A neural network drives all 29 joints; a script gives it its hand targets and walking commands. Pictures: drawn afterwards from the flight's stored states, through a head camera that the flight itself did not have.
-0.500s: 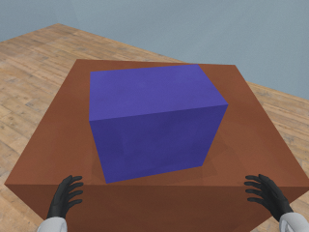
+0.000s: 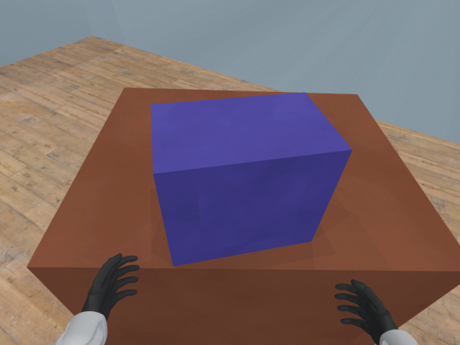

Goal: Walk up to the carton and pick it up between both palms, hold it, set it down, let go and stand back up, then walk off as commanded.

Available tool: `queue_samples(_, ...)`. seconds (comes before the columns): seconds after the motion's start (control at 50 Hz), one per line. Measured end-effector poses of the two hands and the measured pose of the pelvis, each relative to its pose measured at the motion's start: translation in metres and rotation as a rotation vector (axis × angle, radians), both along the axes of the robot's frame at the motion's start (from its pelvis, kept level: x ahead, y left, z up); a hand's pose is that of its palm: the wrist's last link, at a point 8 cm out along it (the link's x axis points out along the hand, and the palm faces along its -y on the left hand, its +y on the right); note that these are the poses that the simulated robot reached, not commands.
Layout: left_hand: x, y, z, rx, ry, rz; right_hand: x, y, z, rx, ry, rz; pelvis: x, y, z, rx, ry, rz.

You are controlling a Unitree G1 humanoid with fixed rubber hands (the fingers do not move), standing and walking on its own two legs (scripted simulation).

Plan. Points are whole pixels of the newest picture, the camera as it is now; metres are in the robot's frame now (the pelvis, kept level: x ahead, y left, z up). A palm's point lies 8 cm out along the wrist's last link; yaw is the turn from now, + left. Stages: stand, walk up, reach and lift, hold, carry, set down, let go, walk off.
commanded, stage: set down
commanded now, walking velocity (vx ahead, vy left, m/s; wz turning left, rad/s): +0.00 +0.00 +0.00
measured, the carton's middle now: (238, 179) +0.42 +0.01 +0.08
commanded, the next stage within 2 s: let go in 0.26 s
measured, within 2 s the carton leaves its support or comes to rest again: neither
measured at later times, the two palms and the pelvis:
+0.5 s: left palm (98, 304) +0.20 +0.23 +0.01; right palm out of the picture +0.17 -0.22 -0.04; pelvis -0.02 +0.01 +0.00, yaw +0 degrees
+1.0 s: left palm out of the picture +0.10 +0.29 -0.09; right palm out of the picture +0.09 -0.22 -0.05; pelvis -0.07 +0.03 -0.01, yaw -5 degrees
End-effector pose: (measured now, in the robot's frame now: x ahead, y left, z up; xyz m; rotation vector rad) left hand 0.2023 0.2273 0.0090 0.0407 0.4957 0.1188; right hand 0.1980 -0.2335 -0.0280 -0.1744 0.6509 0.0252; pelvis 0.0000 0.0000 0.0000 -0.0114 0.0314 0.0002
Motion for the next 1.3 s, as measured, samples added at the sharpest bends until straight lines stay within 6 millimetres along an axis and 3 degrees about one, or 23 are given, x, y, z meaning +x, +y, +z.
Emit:
queue_samples(0.1, 0.0, 0.0, 0.001, 0.016, 0.009, -0.005, -0.006, 0.015, -0.01, 0.026, 0.008, 0.006, -0.005, 0.001, 0.0, -0.001, -0.007, 0.0)
queue_samples(0.54, 0.002, 0.002, 0.002, -0.006, 0.029, -0.021, -0.027, 0.014, -0.008, -0.036, 0.007, -0.034, -0.022, 0.008, -0.002, -0.008, -0.04, -0.007)
queue_samples(0.7, 0.002, 0.009, 0.002, -0.035, 0.031, -0.076, -0.046, 0.022, -0.007, -0.057, 0.023, -0.071, -0.03, 0.024, -0.003, -0.018, -0.057, -0.039)
queue_samples(0.86, 0.0, 0.015, -0.003, -0.048, -0.005, -0.128, -0.076, 0.03, -0.008, -0.141, 0.047, -0.063, -0.047, 0.043, -0.003, -0.037, -0.083, -0.067)
queue_samples(0.9, -0.014, 0.026, -0.017, -0.011, -0.011, -0.096, -0.089, 0.027, -0.009, -0.202, 0.056, -0.037, -0.054, 0.042, -0.002, -0.035, -0.091, -0.066)
queue_samples(0.94, -0.042, 0.043, -0.044, 0.041, 0.073, -0.068, -0.098, 0.021, -0.012, -0.218, 0.071, -0.037, -0.059, 0.04, -0.003, -0.028, -0.086, -0.07)
queue_samples(1.06, -0.178, 0.08, -0.14, 0.151, 0.569, -0.016, -0.13, -0.008, -0.038, -0.215, 0.141, -0.109, -0.076, 0.027, -0.021, 0.006, -0.044, -0.104)
queue_samples(1.1, -0.22, 0.086, -0.155, 0.146, 0.717, 0.001, -0.147, -0.015, -0.047, -0.219, 0.201, -0.143, -0.075, 0.027, -0.022, -0.009, -0.052, -0.109)
queue_samples(1.14, -0.247, 0.091, -0.161, 0.141, 0.819, 0.017, -0.163, -0.019, -0.054, -0.226, 0.265, -0.171, -0.07, 0.029, -0.022, -0.017, -0.044, -0.109)
queue_samples(1.18, -0.257, 0.096, -0.166, 0.135, 0.87, 0.025, -0.176, -0.02, -0.061, -0.236, 0.327, -0.191, -0.063, 0.033, -0.024, -0.03, -0.033, -0.106)
queue_samples(1.22, -0.253, 0.101, -0.17, 0.137, 0.881, 0.024, -0.183, -0.018, -0.066, -0.245, 0.381, -0.193, -0.058, 0.036, -0.025, -0.035, -0.028, -0.105)
queue_samples(1.3, -0.219, 0.098, -0.172, 0.134, 0.825, 0.001, -0.183, -0.018, -0.064, -0.259, 0.419, -0.184, -0.053, 0.037, -0.023, -0.035, -0.02, -0.102)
